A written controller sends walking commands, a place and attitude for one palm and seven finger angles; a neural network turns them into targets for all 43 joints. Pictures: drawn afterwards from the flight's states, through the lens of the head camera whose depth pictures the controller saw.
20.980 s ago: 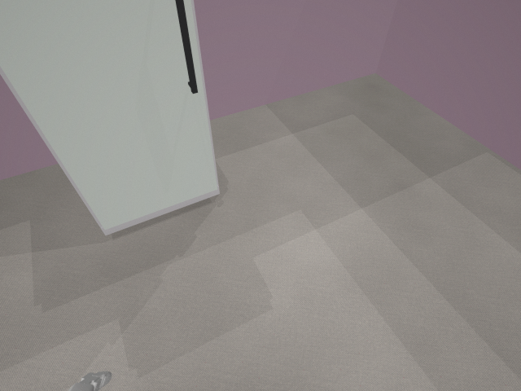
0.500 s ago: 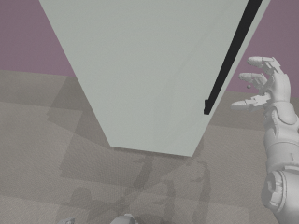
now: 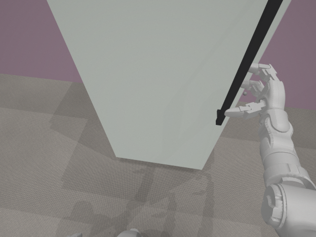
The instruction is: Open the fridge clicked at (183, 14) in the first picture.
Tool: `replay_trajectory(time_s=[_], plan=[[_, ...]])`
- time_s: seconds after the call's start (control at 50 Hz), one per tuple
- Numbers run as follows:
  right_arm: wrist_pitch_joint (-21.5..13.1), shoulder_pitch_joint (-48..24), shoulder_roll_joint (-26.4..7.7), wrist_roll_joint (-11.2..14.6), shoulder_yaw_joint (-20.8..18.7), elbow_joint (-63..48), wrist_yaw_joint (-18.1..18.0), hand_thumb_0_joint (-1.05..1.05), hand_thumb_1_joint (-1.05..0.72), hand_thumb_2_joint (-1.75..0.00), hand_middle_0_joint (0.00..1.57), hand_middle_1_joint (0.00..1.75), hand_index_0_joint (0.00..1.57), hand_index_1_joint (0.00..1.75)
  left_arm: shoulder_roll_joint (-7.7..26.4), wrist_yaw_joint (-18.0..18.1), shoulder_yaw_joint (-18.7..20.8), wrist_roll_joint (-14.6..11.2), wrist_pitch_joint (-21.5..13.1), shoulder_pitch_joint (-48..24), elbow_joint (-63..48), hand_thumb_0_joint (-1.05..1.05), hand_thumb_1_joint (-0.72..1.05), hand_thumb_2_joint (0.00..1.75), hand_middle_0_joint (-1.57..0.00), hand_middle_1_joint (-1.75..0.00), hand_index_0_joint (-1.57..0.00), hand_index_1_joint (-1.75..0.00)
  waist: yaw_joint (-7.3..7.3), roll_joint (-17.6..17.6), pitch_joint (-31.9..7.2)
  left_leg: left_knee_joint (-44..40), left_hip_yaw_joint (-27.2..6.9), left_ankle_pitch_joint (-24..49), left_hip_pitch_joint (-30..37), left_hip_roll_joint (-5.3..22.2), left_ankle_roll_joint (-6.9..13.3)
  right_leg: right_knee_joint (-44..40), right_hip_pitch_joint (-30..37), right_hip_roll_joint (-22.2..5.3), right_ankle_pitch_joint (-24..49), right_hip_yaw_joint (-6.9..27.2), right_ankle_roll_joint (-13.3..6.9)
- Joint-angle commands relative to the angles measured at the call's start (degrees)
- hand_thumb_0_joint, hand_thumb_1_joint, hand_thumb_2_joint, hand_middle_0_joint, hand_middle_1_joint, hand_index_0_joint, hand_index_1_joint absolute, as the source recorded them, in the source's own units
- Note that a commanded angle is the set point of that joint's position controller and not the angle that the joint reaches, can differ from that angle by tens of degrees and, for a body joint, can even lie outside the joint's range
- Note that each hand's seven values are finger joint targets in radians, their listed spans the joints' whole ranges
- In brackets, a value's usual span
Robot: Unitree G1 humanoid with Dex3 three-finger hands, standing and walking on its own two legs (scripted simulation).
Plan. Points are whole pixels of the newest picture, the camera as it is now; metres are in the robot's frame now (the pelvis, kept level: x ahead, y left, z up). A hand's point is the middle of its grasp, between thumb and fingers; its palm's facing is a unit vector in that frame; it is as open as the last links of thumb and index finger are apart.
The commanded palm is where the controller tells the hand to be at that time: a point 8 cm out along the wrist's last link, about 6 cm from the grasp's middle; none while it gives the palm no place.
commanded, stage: feel for the door with the fingertips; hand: right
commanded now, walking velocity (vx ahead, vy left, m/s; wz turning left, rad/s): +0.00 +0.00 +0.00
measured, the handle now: (240, 69) +0.52 -0.12 +0.14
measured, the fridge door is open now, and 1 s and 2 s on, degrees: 0 0 0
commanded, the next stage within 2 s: slide the fingers in behind the handle in 0.26 s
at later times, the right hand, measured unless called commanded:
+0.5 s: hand (247, 89) +0.48 -0.15 +0.11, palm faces +0.00 +1.00 +0.00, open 13.6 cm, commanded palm +0.45 -0.20 +0.11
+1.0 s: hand (239, 94) +0.46 -0.13 +0.11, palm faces +0.00 +1.00 +0.00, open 14.0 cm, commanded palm +0.44 -0.18 +0.11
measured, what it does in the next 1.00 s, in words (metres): stands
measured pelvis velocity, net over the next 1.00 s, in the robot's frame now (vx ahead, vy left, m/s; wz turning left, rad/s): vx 0.00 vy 0.00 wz -0.01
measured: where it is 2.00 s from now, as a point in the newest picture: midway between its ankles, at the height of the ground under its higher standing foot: outside the picture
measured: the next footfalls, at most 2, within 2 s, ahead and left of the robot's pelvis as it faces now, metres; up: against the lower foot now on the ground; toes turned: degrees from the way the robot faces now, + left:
none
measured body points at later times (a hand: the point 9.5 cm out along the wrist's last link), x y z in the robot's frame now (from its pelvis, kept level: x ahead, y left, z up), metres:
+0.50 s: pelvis -0.01 +0.01 +0.00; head +0.07 +0.00 +0.44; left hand +0.01 +0.28 -0.12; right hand +0.48 -0.20 +0.12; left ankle +0.01 +0.12 -0.71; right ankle -0.01 -0.11 -0.71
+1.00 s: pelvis +0.00 +0.00 +0.00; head +0.05 +0.00 +0.45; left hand +0.05 +0.26 -0.12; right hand +0.45 -0.18 +0.12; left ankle +0.01 +0.12 -0.71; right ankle -0.01 -0.11 -0.71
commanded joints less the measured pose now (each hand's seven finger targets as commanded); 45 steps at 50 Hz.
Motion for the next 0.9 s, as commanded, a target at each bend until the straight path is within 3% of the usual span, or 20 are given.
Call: replay_trajectory(time_s=[0.0,0.02,0.1,0.12,0.16,0.2,0.28,0.3,0.38,0.48,0.5,0.54,0.6,0.64,0.66,0.7,0.72,0.78,0.8,0.88], plan=[[-4.64,-29.41,-12.9,0.4,-1.17,-11.14,-0.21,0.0,0.5,-0.3,0.3,1.2,0.3,1.2,9.16,0.79,3.43,0.1,-1.44,5.42,-4.12,0.0,0.9,0.9,-0.2,-0.3,-0.2,-0.3,0.85,1.77,-20.63,-3.67,-1.1,20.28,9.68,-2.9,0.85,-4.76,10.84,2.46,18.41,3.74,-0.82],[-4.62,-28.76,-12.4,0.44,-1.19,-9.76,0.1,0.0,0.5,-0.3,0.3,1.2,0.3,1.2,9.09,0.77,3.35,-0.05,-1.58,5.05,-4.23,0.0,0.9,0.9,-0.2,-0.3,-0.2,-0.3,0.45,0.45,-20.44,-3.82,-1.28,19.91,9.03,-2.86,0.86,-4.76,10.84,2.6,17.57,3.38,-0.75],[-4.88,-32.1,-12.7,0.52,-0.47,-7.39,1.1,0.0,0.5,-0.3,0.3,1.2,0.3,1.2,9.41,0.96,3.21,0.03,-1.59,5.79,-3.46,0.0,0.9,0.9,-0.2,-0.3,-0.2,-0.3,1.77,0.86,-19.55,-3.92,-1.4,18.81,8.37,-2.75,0.86,-4.46,9.77,2.76,16.05,3.69,-0.92],[-5.16,-32.2,-14.75,0.41,-2.14,-7.51,1.06,0.0,0.5,-0.3,0.3,1.2,0.3,1.2,9.61,1.04,3.36,-0.03,-1.57,5.89,-3.42,0.0,0.9,0.9,-0.2,-0.3,-0.2,-0.3,1.14,1.22,-21.14,-3.74,-1.57,18.74,8.77,-2.75,0.82,-4.44,9.89,2.69,16.02,3.91,-0.9],[-4.99,-33.46,-12.06,0.72,0.27,-6.49,1.58,0.0,0.5,-0.3,0.3,1.2,0.3,1.2,9.39,1.02,3.14,-0.1,-1.72,5.6,-3.25,0.0,0.9,0.9,-0.2,-0.3,-0.2,-0.3,2.05,-0.73,-19.87,-4.07,-1.46,17.82,6.91,-2.71,0.82,-4.32,10.27,2.74,15.24,3.8,-0.84],[-5.16,-34.03,-12.89,0.84,-0.45,-5.73,1.35,0.0,0.5,-0.3,0.3,1.2,0.3,1.2,9.68,1.09,3.31,0.09,-1.68,6.3,-3.03,0.0,0.9,0.9,-0.2,-0.3,-0.2,-0.3,2.32,1.52,-20.78,-3.88,-1.63,17.88,7.7,-2.78,0.72,-3.91,9.42,2.79,15.23,3.95,-1.06],[-4.89,-36.23,-16.01,0.2,-1.85,-4.28,1.45,0.0,0.5,-0.3,0.3,1.2,0.3,1.2,10.08,1.29,3.28,0.01,-1.59,6.92,-2.52,0.0,0.9,0.9,-0.2,-0.3,-0.2,-0.3,2.8,0.74,-20.71,-3.97,-1.93,17.22,7.38,-2.59,0.45,-3.89,7.8,2.81,13.96,3.93,-1.12],[-5.05,-37.72,-15.17,0.2,-1.2,-4.71,1.48,0.0,0.5,-0.3,0.3,1.2,0.3,1.2,9.99,1.27,3.3,0.16,-1.64,7.39,-2.34,0.0,0.9,0.9,-0.2,-0.3,-0.2,-0.3,3.37,0.48,-21.38,-3.8,-1.84,17.58,7.06,-2.68,0.49,-3.68,8.76,2.84,14.87,4.19,-1.23],[-4.64,-37.37,-15.55,0.28,-1.3,-3.37,1.87,0.0,0.5,-0.3,0.3,1.2,0.3,1.2,10.15,1.27,3.32,0.03,-1.66,7.66,-2.24,0.0,0.9,0.9,-0.2,-0.3,-0.2,-0.3,3.39,0.11,-21.45,-4.26,-1.96,16.1,6.58,-2.7,0.4,-3.7,8.07,2.85,13.27,4.13,-1.23],[-4.91,-34.5,-14.93,0.9,-1.45,-3.94,2.38,0.0,0.5,-0.3,0.3,1.2,0.3,1.2,10.1,0.97,3.34,0.06,-1.64,7.46,-2.96,0.0,0.9,0.9,-0.2,-0.3,-0.2,-0.3,2.18,-1.78,-21.94,-4.17,-1.68,15.22,6.46,-2.82,0.69,-3.93,8.66,2.88,13.08,4.07,-0.99],[-5.05,-34.15,-14.45,1.24,-1.53,-4.12,2.29,0.0,0.5,-0.3,0.3,1.2,0.3,1.2,10.08,0.89,3.35,0.25,-1.64,7.87,-3.06,0.0,0.9,0.9,-0.2,-0.3,-0.2,-0.3,2.54,0.08,-22.21,-4.12,-1.58,15.95,7.19,-2.96,0.69,-3.73,8.62,2.85,13.76,4.13,-1.24],[-5.06,-30.98,-16.31,1.29,-3.33,-4.45,2.36,0.0,0.5,-0.3,0.3,1.2,0.3,1.2,10.21,0.84,3.44,0.06,-1.49,7.52,-3.65,0.0,0.9,0.9,-0.2,-0.3,-0.2,-0.3,1.2,0.55,-23.19,-3.98,-1.79,17.03,8.94,-2.93,0.62,-3.9,7.8,2.86,13.98,3.57,-1.18],[-5.58,-31.31,-16.6,1.07,-3.09,-6.84,2.34,0.0,0.5,-0.3,0.3,1.2,0.3,1.2,9.94,0.8,3.32,0.15,-1.28,7.32,-4.1,0.0,0.9,0.9,-0.2,-0.3,-0.2,-0.3,1.12,-0.09,-22.24,-3.92,-1.81,17.03,9.81,-2.89,0.73,-4.12,7.23,2.91,13.82,3.56,-1.25],[-6.16,-30.54,-15.34,1.04,-2.31,-9.44,2.11,0.0,0.5,-0.3,0.3,1.2,0.3,1.2,9.75,0.68,3.52,-0.03,-1.34,6.67,-4.34,0.0,0.9,0.9,-0.2,-0.3,-0.2,-0.3,0.7,-2.41,-23.4,-3.76,-1.54,17.34,8.43,-3.02,0.88,-4.31,10.02,2.69,15.06,3.65,-0.92],[-6.28,-29.97,-13.14,1.48,-1.06,-10.74,2.12,0.0,0.5,-0.3,0.3,1.2,0.3,1.2,9.52,0.47,3.52,0.02,-1.48,6.52,-4.62,0.0,0.9,0.9,-0.2,-0.3,-0.2,-0.3,0.64,-2.67,-24.0,-3.63,-1.27,17.83,8.3,-3.19,0.95,-4.3,11.3,2.65,16.1,3.72,-0.8],[-6.36,-27.33,-13.62,2.0,-1.95,-12.43,1.69,0.0,0.5,-0.3,0.3,1.2,0.3,1.2,9.62,0.38,3.73,0.04,-1.41,6.48,-4.74,0.0,0.9,0.9,-0.2,-0.3,-0.2,-0.3,-0.05,-1.04,-24.28,-3.43,-1.05,19.62,9.64,-3.35,1.13,-4.17,11.87,2.49,18.51,3.83,-0.81],[-6.21,-26.22,-12.61,2.0,-1.49,-13.91,1.5,0.0,0.5,-0.3,0.3,1.2,0.3,1.2,9.43,0.22,3.81,-0.13,-1.41,5.97,-4.99,0.0,0.9,0.9,-0.2,-0.3,-0.2,-0.3,-0.43,-2.4,-25.15,-3.2,-1.04,20.65,9.65,-3.33,1.11,-4.27,12.73,2.46,19.67,3.66,-0.63],[-4.72,-26.68,-9.88,1.75,0.79,-13.44,0.64,0.0,0.5,-0.3,0.3,1.2,0.3,1.2,9.26,0.14,3.87,-0.22,-1.26,5.36,-4.4,0.0,0.9,0.9,-0.2,-0.3,-0.2,-0.3,0.66,-0.46,-20.54,-4.05,-0.61,19.26,7.93,-3.31,0.86,-4.76,11.77,2.26,17.88,3.65,-0.65],[-4.74,-26.41,-11.04,1.66,-0.23,-14.11,0.08,0.0,0.5,-0.3,0.3,1.2,0.3,1.2,9.42,0.25,3.97,-0.16,-1.19,5.69,-4.41,0.0,0.9,0.9,-0.2,-0.3,-0.2,-0.3,0.21,0.68,-20.72,-3.98,-0.58,19.28,8.89,-3.3,1.04,-4.84,11.57,2.33,18.29,3.83,-0.73],[-4.48,-28.03,-7.57,1.17,2.08,-14.63,-1.57,0.0,0.5,-0.3,0.3,1.2,0.3,1.2,8.85,0.21,3.84,-0.1,-1.59,4.62,-4.2,0.0,0.9,0.9,-0.2,-0.3,-0.2,-0.3,0.48,-0.73,-20.25,-4.09,-0.43,18.05,7.2,-3.16,1.01,-5.21,13.16,2.36,17.64,4.05,-0.43]])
